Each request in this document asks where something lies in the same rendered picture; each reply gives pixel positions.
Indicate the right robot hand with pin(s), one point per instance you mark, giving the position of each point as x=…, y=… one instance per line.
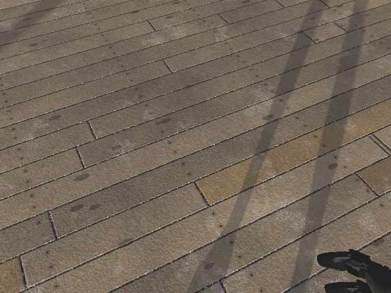
x=378, y=278

